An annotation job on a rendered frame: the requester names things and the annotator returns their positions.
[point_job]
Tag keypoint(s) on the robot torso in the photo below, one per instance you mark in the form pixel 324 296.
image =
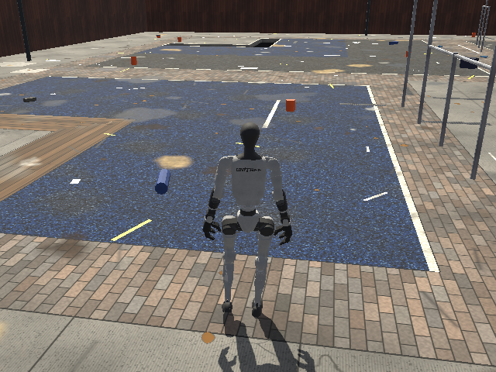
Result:
pixel 248 186

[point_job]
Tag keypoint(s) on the robot left upper arm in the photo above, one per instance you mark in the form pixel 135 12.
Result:
pixel 220 176

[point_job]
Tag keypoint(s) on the robot left forearm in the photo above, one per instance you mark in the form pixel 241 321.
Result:
pixel 212 208

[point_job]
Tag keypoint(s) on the robot right forearm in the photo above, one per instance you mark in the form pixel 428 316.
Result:
pixel 283 211

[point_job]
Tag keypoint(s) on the robot right hand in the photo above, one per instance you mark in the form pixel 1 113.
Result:
pixel 287 233

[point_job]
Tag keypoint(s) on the robot left hand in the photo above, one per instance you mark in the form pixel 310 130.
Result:
pixel 207 228

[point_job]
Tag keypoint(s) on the robot right upper arm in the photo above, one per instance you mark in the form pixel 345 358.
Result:
pixel 276 178

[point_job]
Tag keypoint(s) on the robot left foot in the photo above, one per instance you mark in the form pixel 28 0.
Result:
pixel 227 307

